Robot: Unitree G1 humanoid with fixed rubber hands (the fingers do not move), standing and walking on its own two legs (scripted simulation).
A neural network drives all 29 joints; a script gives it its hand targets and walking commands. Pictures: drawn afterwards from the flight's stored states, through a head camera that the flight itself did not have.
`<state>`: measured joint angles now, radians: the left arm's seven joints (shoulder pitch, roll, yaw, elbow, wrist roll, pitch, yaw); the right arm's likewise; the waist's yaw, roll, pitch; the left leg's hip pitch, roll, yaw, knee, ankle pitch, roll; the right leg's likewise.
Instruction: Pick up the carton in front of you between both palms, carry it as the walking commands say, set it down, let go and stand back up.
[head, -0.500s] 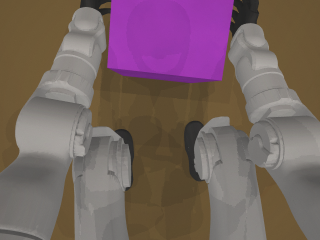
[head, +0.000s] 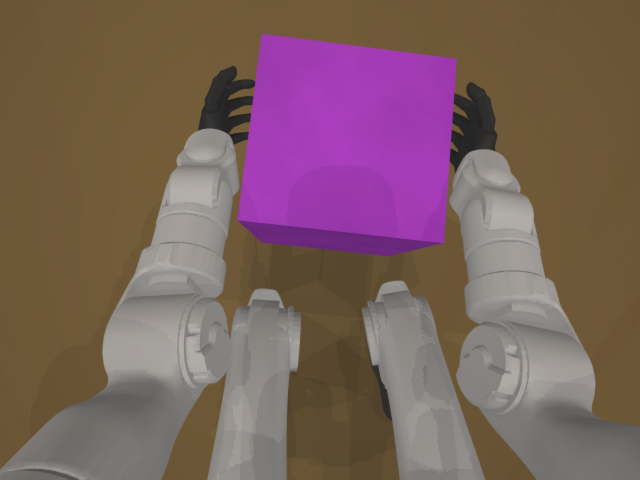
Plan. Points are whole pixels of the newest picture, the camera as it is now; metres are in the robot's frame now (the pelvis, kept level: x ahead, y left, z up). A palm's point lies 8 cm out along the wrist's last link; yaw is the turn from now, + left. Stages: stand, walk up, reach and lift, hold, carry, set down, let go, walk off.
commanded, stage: reach and lift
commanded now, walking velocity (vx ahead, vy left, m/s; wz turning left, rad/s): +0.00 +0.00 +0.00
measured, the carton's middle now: (338, 169) +0.48 -0.02 -0.14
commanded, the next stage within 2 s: none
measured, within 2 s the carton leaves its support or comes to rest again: neither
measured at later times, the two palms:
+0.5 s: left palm (165, 104) +0.46 +0.13 +0.08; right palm (548, 109) +0.45 -0.16 +0.08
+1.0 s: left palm out of the picture +0.42 +0.14 +0.23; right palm out of the picture +0.42 -0.16 +0.24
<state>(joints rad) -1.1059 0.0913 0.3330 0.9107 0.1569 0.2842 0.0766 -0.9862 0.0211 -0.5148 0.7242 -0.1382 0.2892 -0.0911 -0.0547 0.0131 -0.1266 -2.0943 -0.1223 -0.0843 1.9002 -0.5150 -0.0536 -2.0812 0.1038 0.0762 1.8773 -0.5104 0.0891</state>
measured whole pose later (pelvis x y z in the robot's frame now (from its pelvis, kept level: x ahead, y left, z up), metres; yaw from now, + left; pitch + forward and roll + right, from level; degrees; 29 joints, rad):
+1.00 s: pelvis +0.10 +0.00 +0.27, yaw +1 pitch +18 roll +0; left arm -0.36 -0.11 0.27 0.60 0.16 0.29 0.07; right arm -0.35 0.13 -0.32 0.57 -0.16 0.29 -0.05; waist -0.03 0.00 -0.19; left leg -0.81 -0.08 -0.14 0.89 -0.39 -0.02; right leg -0.81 0.07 0.14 0.89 -0.38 0.03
